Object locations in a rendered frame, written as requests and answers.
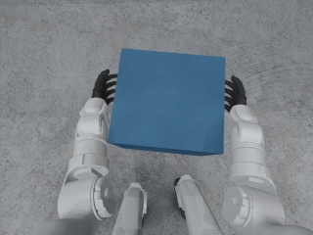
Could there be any robot left shin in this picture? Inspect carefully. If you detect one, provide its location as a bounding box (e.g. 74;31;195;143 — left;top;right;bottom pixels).
123;182;144;218

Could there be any carton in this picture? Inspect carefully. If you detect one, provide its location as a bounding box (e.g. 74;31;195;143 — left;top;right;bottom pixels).
108;48;226;157

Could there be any robot left hand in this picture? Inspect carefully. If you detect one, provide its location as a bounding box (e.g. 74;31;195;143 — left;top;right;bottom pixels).
91;69;117;105

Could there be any left robot forearm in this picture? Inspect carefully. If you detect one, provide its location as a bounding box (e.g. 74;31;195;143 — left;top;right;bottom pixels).
58;97;110;215

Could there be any right robot thigh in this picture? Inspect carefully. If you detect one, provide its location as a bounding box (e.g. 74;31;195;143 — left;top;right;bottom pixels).
174;179;225;235

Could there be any left robot upper arm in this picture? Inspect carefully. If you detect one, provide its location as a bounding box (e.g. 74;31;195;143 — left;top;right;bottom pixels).
27;175;116;235

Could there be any right robot upper arm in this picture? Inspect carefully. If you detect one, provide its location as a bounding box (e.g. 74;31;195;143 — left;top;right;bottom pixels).
221;184;313;235

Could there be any robot right hand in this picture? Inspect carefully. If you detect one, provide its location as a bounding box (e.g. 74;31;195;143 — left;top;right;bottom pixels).
224;75;246;113

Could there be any right robot forearm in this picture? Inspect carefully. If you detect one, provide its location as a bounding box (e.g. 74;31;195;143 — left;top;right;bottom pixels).
226;104;281;202

